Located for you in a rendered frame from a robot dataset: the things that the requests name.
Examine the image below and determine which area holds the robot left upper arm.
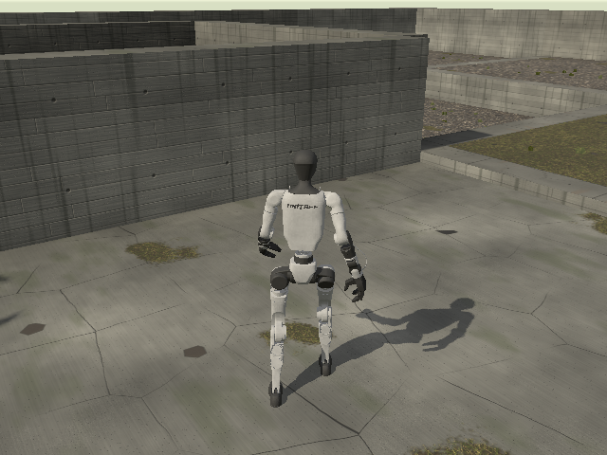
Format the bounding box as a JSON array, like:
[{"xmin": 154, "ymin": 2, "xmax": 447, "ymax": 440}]
[{"xmin": 259, "ymin": 190, "xmax": 285, "ymax": 239}]

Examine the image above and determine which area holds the right robot forearm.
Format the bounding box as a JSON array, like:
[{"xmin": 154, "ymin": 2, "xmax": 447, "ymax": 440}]
[{"xmin": 340, "ymin": 230, "xmax": 363, "ymax": 279}]

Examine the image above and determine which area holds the robot torso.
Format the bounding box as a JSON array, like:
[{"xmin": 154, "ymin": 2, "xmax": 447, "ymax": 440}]
[{"xmin": 282, "ymin": 186, "xmax": 326, "ymax": 284}]

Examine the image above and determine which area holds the left robot forearm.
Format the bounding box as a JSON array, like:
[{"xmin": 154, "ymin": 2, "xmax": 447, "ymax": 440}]
[{"xmin": 258, "ymin": 226, "xmax": 270, "ymax": 249}]

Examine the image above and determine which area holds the robot right upper arm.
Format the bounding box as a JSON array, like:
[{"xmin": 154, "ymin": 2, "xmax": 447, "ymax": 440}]
[{"xmin": 324, "ymin": 191, "xmax": 349, "ymax": 246}]

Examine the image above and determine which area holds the robot right hand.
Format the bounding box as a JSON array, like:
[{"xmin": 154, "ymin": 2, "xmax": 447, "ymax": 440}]
[{"xmin": 344, "ymin": 274, "xmax": 366, "ymax": 302}]

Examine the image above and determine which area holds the robot right foot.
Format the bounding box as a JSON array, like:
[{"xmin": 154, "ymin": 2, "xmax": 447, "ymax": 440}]
[{"xmin": 319, "ymin": 354, "xmax": 332, "ymax": 376}]

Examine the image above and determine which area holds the robot left hand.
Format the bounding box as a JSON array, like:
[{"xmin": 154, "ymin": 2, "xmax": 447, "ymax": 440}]
[{"xmin": 259, "ymin": 242, "xmax": 281, "ymax": 258}]

